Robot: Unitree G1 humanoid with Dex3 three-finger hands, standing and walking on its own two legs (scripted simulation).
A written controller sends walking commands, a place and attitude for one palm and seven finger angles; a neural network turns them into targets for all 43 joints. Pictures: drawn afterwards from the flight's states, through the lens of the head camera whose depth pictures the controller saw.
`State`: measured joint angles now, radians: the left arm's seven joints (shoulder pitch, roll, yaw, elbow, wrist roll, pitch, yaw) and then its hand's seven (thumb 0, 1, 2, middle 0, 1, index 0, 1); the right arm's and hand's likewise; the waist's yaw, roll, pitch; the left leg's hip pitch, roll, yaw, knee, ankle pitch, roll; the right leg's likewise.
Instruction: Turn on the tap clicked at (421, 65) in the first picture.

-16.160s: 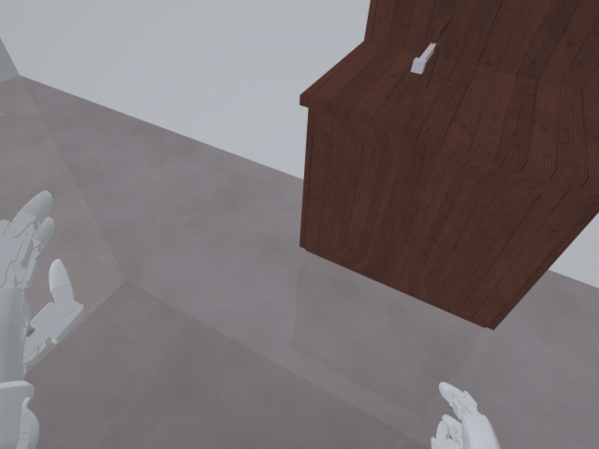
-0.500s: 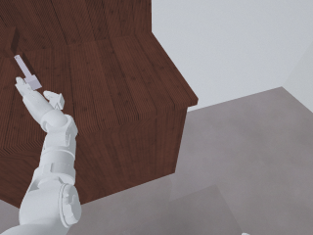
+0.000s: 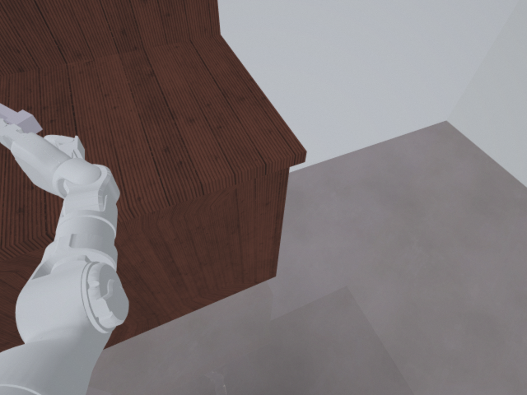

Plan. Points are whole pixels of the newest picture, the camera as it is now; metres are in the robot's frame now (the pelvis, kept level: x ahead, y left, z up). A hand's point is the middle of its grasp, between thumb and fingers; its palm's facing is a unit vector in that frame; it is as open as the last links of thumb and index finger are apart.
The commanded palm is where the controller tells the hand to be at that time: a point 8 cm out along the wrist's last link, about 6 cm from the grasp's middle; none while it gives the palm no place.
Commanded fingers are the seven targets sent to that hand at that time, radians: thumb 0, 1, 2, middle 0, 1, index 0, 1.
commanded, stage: push the lever round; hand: left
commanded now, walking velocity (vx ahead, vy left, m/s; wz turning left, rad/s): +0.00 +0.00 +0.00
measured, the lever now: (24, 124) +0.50 +0.34 +0.14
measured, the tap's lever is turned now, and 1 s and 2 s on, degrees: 35 59 59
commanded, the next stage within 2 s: lift the hand up off the lever in 0.76 s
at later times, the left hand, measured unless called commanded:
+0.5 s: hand (91, 129) +0.52 +0.26 +0.12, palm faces +0.84 -0.53 -0.14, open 8.1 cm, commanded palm +0.47 +0.26 +0.13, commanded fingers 0.00 0.90 0.90 -0.15 -0.15 -0.15 -0.15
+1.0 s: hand (90, 120) +0.53 +0.26 +0.13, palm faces +0.84 -0.53 -0.12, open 7.9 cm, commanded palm +0.47 +0.27 +0.14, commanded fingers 0.00 0.90 0.90 -0.15 -0.15 -0.15 -0.15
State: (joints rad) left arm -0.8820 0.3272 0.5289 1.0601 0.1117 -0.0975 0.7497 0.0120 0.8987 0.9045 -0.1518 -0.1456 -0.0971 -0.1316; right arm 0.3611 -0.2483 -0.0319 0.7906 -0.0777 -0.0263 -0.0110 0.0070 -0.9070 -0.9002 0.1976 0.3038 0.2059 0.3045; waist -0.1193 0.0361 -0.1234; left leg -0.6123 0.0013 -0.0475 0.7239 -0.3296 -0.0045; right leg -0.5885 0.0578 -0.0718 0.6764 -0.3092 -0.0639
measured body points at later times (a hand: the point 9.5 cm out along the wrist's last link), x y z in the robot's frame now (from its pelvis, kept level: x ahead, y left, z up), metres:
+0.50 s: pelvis +0.02 +0.01 +0.00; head +0.09 +0.01 +0.44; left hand +0.47 +0.28 +0.13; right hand +0.03 -0.25 -0.13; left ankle +0.01 +0.12 -0.71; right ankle +0.01 -0.08 -0.71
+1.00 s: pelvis +0.02 +0.00 +0.00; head +0.09 +0.00 +0.44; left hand +0.48 +0.28 +0.14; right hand +0.01 -0.26 -0.13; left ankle +0.01 +0.12 -0.71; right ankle +0.01 -0.08 -0.71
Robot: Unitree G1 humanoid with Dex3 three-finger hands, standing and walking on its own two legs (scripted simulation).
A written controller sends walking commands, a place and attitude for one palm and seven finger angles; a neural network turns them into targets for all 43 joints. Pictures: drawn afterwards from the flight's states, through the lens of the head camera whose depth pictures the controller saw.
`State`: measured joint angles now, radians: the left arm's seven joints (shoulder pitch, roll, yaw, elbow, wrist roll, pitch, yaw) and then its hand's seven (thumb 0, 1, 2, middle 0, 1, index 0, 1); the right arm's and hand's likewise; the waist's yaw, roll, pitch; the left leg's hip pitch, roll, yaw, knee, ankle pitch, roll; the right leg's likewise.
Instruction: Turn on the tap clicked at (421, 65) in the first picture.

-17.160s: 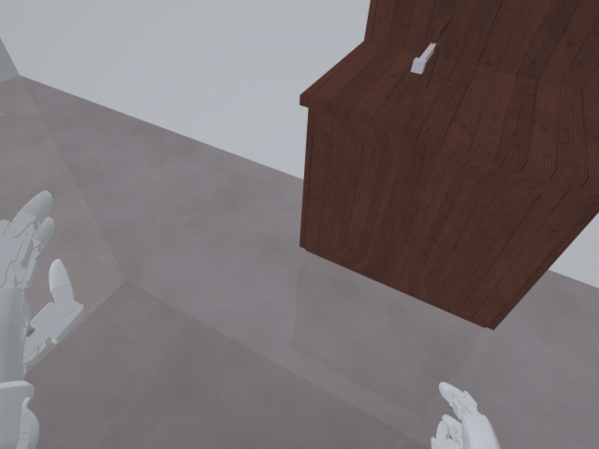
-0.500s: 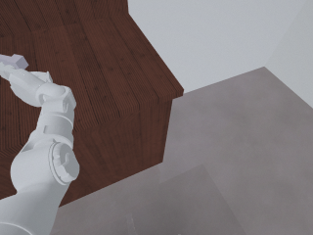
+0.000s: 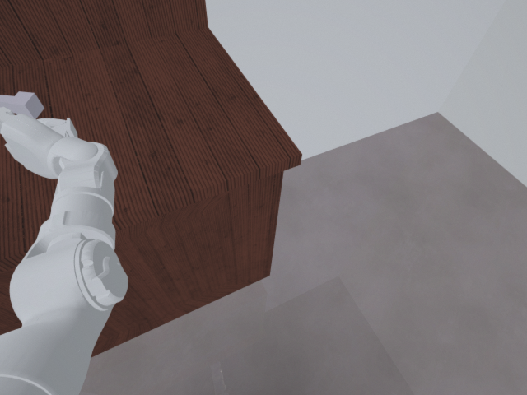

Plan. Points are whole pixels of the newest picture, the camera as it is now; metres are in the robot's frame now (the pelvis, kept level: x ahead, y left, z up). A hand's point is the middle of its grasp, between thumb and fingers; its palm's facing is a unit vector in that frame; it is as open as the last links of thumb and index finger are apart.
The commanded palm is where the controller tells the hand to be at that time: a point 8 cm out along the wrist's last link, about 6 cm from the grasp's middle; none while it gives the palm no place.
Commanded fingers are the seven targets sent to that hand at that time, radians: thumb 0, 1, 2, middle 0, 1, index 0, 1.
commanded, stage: lift the hand up off the lever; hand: left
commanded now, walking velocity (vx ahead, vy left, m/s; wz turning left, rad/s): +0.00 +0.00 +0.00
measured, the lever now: (27, 105) +0.53 +0.32 +0.14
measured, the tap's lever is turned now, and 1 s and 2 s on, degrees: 59 59 59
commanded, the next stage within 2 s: none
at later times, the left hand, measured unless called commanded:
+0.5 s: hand (64, 120) +0.49 +0.25 +0.15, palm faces +0.84 -0.53 -0.13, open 7.8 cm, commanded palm +0.44 +0.26 +0.16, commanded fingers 0.00 0.90 0.90 -0.15 -0.15 -0.15 -0.15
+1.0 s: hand (63, 111) +0.49 +0.24 +0.17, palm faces +0.83 -0.54 -0.13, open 7.8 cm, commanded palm +0.43 +0.25 +0.18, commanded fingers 0.00 0.90 0.90 -0.15 -0.15 -0.15 -0.15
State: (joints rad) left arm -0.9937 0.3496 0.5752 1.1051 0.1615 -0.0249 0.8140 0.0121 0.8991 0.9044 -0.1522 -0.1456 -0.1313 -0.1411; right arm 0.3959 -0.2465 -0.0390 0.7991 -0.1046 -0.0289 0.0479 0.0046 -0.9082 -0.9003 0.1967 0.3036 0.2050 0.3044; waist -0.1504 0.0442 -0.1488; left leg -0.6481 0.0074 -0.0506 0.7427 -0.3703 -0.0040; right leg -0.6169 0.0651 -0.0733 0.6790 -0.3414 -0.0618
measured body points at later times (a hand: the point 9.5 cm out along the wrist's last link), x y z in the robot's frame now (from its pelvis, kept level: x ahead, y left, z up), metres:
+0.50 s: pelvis -0.01 +0.00 +0.00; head +0.04 +0.00 +0.45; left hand +0.44 +0.27 +0.16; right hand +0.01 -0.26 -0.13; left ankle -0.02 +0.12 -0.71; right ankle -0.02 -0.08 -0.71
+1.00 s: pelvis -0.01 +0.00 +0.01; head +0.03 -0.01 +0.46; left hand +0.44 +0.27 +0.18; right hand +0.00 -0.26 -0.13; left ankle -0.02 +0.12 -0.71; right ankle -0.02 -0.08 -0.71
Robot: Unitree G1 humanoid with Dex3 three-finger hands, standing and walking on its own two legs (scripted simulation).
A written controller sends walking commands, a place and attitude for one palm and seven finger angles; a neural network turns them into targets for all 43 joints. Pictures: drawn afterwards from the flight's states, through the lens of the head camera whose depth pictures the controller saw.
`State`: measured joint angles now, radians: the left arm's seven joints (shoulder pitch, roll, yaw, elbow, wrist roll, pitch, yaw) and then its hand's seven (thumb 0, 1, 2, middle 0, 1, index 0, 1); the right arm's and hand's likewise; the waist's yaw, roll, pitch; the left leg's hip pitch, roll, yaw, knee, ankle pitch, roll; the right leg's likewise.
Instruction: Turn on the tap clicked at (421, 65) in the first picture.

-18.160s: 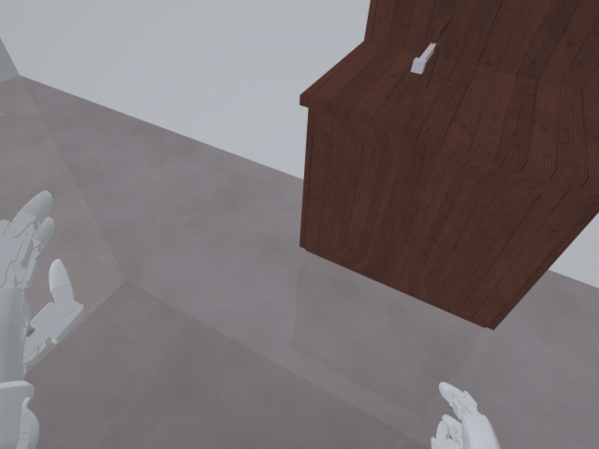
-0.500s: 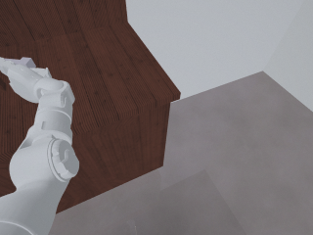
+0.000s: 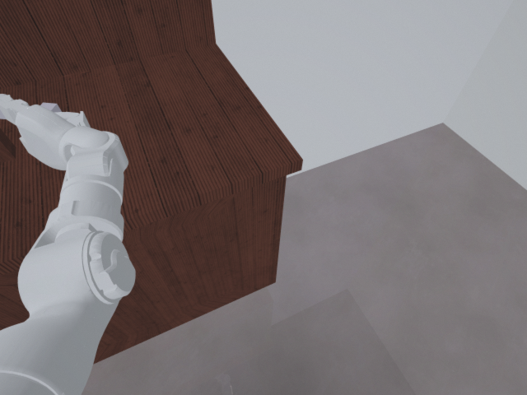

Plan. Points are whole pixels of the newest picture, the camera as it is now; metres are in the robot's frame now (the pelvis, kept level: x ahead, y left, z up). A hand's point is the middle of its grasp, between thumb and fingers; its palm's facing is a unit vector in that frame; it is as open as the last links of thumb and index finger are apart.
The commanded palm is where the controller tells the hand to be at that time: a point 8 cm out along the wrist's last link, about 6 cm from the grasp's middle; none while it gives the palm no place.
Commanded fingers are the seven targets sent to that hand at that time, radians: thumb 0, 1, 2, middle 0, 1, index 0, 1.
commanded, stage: lift the hand up off the lever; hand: left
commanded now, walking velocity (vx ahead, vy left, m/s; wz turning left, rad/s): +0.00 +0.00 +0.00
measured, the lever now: (49, 115) +0.55 +0.32 +0.14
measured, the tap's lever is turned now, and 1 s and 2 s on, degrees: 59 59 59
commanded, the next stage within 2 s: draw the hand back beside the body in 1.26 s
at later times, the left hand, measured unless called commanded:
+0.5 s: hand (71, 113) +0.49 +0.24 +0.18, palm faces +0.83 -0.54 -0.10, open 7.8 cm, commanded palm +0.43 +0.25 +0.19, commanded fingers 0.00 0.90 0.90 -0.15 -0.15 -0.15 -0.15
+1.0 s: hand (71, 104) +0.48 +0.23 +0.20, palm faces +0.83 -0.55 -0.13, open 7.8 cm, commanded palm +0.43 +0.25 +0.20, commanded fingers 0.00 0.90 0.90 -0.15 -0.15 -0.15 -0.15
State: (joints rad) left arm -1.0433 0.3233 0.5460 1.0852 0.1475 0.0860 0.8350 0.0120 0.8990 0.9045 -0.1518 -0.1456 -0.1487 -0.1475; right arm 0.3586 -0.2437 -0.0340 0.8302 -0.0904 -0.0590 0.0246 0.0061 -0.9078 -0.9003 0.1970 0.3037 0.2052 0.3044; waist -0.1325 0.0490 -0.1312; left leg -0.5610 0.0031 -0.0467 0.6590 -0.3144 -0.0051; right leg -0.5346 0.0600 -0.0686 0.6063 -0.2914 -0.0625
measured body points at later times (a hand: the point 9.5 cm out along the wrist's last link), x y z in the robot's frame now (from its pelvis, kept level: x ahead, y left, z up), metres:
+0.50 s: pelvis +0.01 +0.00 +0.01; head +0.04 -0.01 +0.46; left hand +0.44 +0.27 +0.19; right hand +0.04 -0.26 -0.13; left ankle +0.00 +0.12 -0.72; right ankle +0.00 -0.08 -0.72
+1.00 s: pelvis -0.01 -0.01 +0.01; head +0.02 -0.02 +0.46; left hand +0.43 +0.26 +0.21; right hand +0.06 -0.27 -0.13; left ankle +0.00 +0.12 -0.72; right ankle +0.00 -0.08 -0.72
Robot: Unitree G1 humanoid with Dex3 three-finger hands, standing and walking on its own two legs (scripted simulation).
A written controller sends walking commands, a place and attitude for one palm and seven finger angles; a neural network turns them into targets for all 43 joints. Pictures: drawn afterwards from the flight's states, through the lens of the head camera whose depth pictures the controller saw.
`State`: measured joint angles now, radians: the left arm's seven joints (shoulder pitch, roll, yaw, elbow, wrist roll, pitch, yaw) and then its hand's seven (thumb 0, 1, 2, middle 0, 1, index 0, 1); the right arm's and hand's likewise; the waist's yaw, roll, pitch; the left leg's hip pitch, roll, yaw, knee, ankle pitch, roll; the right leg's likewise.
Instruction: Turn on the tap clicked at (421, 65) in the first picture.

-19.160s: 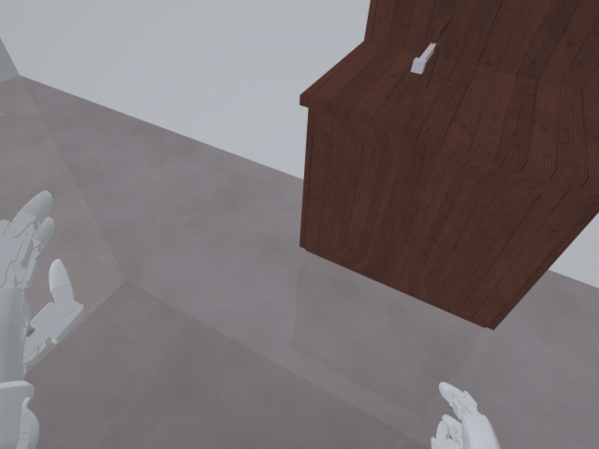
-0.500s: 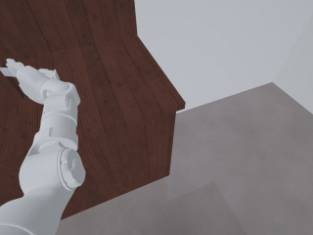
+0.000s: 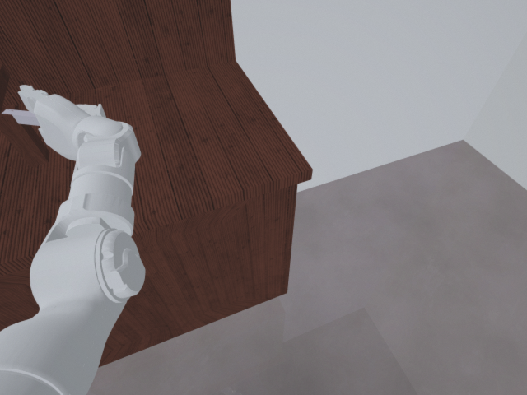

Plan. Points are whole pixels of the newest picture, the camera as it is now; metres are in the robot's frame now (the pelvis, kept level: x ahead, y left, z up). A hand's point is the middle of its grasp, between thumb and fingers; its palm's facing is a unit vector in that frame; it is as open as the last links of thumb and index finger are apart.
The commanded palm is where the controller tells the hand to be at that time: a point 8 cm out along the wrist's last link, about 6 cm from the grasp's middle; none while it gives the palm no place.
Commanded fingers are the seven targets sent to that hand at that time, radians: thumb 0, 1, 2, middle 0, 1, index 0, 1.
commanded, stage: lift the hand up off the lever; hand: left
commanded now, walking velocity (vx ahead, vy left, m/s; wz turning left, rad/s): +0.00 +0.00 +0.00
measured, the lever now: (81, 123) +0.56 +0.32 +0.13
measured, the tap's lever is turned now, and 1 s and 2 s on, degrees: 59 59 59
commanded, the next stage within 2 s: draw the hand back beside the body in 0.26 s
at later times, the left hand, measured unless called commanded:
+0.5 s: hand (111, 110) +0.48 +0.21 +0.20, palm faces +0.56 -0.82 -0.10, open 7.8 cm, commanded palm +0.40 +0.26 +0.20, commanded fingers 0.00 0.90 0.90 -0.16 -0.17 -0.16 -0.17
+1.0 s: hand (62, 199) +0.33 +0.23 +0.19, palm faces +0.30 -0.93 -0.19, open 7.6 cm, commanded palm +0.28 +0.28 +0.19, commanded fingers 0.00 0.90 0.90 -0.18 -0.25 -0.18 -0.25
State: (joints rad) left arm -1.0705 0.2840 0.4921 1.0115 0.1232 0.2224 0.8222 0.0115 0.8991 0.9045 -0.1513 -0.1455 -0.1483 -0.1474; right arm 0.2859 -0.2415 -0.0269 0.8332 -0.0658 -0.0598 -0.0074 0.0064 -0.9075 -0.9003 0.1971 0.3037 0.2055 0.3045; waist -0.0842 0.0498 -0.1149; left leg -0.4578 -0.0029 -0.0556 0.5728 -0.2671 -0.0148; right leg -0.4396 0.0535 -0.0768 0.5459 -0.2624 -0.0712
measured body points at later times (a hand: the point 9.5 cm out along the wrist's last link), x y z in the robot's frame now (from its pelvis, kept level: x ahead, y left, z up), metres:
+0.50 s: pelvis +0.01 +0.01 +0.01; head +0.02 -0.01 +0.46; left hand +0.45 +0.25 +0.21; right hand +0.03 -0.26 -0.13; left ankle +0.01 +0.13 -0.73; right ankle +0.00 -0.07 -0.73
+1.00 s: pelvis -0.01 +0.02 +0.02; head -0.03 +0.00 +0.47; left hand +0.30 +0.28 +0.20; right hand +0.19 -0.20 -0.05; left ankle +0.01 +0.13 -0.73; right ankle +0.00 -0.07 -0.73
